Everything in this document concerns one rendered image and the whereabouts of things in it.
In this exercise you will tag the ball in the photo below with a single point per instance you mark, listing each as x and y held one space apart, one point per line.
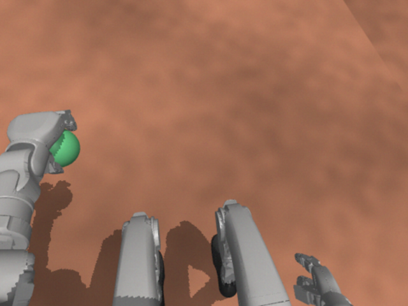
66 149

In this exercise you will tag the left robot hand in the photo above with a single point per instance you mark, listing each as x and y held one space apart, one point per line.
44 127

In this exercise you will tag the right robot foot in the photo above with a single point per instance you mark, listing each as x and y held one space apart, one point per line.
227 290

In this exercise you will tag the right robot arm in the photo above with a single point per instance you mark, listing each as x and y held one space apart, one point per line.
334 299

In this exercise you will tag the right robot hand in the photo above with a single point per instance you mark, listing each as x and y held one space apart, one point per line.
309 290

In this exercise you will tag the left robot arm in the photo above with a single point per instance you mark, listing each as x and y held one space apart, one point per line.
22 167

